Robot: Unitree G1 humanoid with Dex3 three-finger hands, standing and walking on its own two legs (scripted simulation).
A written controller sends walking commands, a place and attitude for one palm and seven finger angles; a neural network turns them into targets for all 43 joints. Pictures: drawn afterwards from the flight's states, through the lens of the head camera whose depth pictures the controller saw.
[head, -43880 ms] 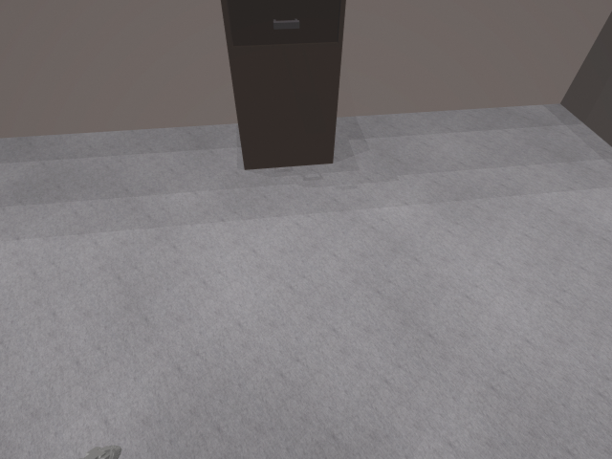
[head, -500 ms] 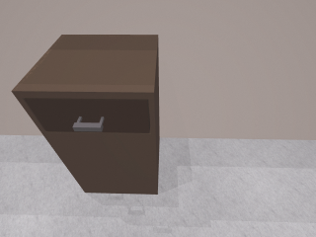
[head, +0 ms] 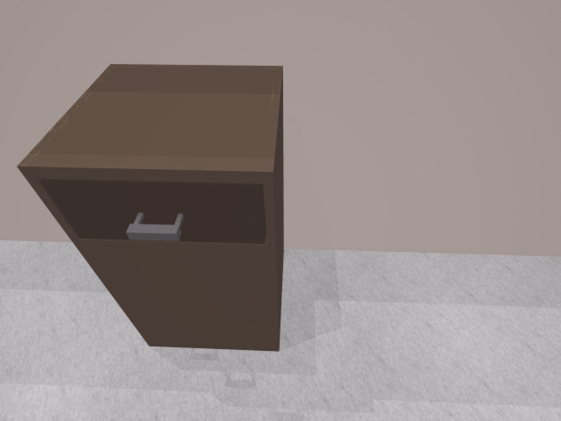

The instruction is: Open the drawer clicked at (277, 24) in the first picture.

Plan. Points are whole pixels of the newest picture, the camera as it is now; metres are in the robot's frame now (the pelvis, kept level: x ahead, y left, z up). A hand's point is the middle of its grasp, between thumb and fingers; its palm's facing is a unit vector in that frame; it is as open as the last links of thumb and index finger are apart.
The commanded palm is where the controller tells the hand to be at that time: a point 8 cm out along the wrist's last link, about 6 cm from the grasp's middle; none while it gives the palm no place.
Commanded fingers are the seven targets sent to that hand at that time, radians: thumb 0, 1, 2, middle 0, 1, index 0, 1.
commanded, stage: look again from close up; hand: left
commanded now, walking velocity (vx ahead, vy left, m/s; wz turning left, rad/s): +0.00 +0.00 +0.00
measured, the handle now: (157, 224) +0.49 +0.29 -0.05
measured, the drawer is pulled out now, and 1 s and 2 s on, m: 0.00 0.00 0.00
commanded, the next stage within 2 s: shuffle to correct the standing spot in 0.06 s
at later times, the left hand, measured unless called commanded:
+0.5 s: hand out of the picture +0.01 +0.21 -0.18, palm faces +0.11 -0.96 -0.24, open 7.4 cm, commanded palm none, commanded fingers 0.00 0.90 0.90 -0.20 -0.30 -0.20 -0.30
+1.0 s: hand out of the picture -0.02 +0.19 -0.17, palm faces -0.02 -0.98 -0.19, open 7.3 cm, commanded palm none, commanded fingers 0.00 0.90 0.90 -0.20 -0.30 -0.20 -0.30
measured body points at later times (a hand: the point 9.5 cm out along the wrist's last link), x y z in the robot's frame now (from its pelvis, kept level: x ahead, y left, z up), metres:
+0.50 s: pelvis -0.01 +0.03 -0.01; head +0.00 +0.02 +0.44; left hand +0.00 +0.26 -0.17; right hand +0.01 -0.22 -0.17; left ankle +0.01 +0.14 -0.74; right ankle +0.00 -0.10 -0.74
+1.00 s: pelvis -0.02 +0.02 +0.00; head -0.02 +0.01 +0.45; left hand -0.02 +0.24 -0.16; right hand -0.04 -0.19 -0.17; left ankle +0.01 +0.13 -0.74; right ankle -0.05 -0.07 -0.74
